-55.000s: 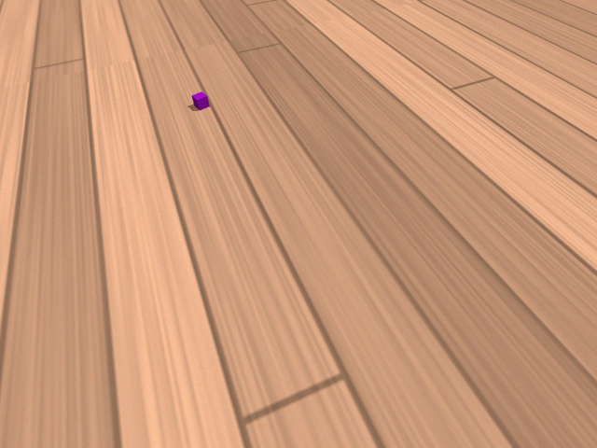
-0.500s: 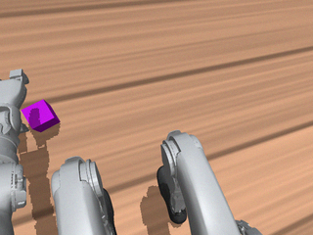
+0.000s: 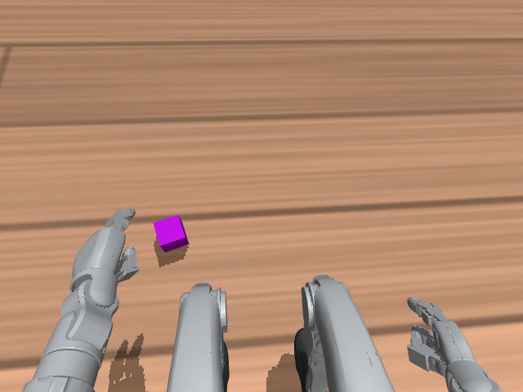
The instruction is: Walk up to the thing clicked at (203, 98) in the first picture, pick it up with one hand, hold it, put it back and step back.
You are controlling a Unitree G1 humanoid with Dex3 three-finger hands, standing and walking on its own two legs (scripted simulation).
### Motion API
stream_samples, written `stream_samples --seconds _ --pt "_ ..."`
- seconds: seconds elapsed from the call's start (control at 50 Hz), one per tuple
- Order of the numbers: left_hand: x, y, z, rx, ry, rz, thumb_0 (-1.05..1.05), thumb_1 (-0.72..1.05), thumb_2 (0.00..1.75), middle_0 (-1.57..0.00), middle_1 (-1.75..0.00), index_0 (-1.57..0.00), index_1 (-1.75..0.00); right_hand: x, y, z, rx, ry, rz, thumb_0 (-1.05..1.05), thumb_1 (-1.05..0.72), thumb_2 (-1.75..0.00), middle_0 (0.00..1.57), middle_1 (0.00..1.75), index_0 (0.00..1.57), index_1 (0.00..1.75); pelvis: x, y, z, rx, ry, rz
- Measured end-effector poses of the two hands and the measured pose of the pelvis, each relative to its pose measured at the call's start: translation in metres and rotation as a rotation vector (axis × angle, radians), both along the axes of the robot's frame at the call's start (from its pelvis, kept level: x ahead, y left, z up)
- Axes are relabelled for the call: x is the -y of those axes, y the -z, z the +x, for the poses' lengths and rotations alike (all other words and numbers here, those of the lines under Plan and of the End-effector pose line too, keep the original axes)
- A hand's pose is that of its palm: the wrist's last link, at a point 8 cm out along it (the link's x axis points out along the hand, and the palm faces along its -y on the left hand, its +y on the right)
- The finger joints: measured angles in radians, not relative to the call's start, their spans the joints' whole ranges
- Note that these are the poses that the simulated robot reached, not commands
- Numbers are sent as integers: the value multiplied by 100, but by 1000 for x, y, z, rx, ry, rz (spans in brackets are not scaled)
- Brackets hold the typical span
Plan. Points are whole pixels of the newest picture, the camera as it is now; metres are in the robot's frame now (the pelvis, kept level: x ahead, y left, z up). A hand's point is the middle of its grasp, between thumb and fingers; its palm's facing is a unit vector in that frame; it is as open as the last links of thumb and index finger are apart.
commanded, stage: home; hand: left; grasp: from above
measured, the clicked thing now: (171, 233) +0.49 +0.24 -0.47
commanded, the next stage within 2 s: none
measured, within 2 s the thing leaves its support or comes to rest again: neither
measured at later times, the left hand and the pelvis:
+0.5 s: hand (96, 306) +0.25 +0.19 +0.09, palm faces +0.07 -0.96 -0.25, open 7.4 cm; pelvis +0.05 +0.00 +0.17, yaw +3 degrees
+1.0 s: hand (55, 334) +0.22 +0.19 +0.16, palm faces +0.12 -0.98 -0.18, open 7.4 cm; pelvis +0.08 +0.00 +0.21, yaw +4 degrees
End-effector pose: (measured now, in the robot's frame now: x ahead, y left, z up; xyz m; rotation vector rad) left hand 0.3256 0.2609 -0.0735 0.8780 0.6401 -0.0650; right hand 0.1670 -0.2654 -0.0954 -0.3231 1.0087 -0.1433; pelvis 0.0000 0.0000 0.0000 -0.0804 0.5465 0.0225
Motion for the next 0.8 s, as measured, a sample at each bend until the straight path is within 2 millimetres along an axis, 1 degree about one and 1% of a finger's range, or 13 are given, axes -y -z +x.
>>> stream_samples --seconds 0.1,0.2,0.28,0.36,0.52,0.6,0.66,0.72,0.8 --pt "6 -38 -26 0 -93 -122 1 85 89 -21 -31 -21 -31 -10 -47 29 118 -16 8 1 -91 -90 20 30 20 30 1 -35 6 43 -10 6" --pt "12 -76 -48 -11 -204 -243 1 88 90 -21 -31 -21 -30 -23 -84 42 186 -17 40 1 -91 -90 20 30 20 30 2 -68 13 92 -17 13" --pt "16 -108 -66 -34 -295 -333 1 89 90 -21 -31 -21 -30 -33 -112 44 208 -10 66 1 -91 -90 20 30 20 30 3 -97 21 132 -21 19" --pt "21 -141 -81 -58 -374 -403 1 89 90 -21 -31 -21 -30 -38 -140 40 219 7 77 1 -90 -90 21 30 20 30 4 -126 31 172 -26 24" --pt "27 -204 -100 -64 -500 -529 1 90 90 -21 -31 -20 -30 -35 -193 34 259 50 45 1 -90 -90 21 30 21 30 4 -174 52 261 -37 31" --pt "28 -235 -107 -49 -521 -563 1 90 90 -21 -31 -20 -30 -31 -218 36 302 67 22 1 -90 -90 21 30 21 30 3 -193 63 302 -41 34" --pt "27 -252 -112 -36 -520 -569 1 90 90 -20 -30 -20 -30 -29 -232 43 345 68 10 1 -90 -90 21 30 20 30 2 -202 69 325 -43 36" --pt "25 -263 -118 -33 -517 -567 1 90 90 -20 -30 -20 -30 -28 -242 52 388 60 4 1 -90 -90 20 30 20 30 1 -207 72 342 -45 39" --pt "25 -267 -124 -43 -521 -571 1 90 90 -20 -30 -20 -30 -31 -252 64 436 35 5 1 -90 -90 20 30 20 30 1 -210 74 358 -49 42"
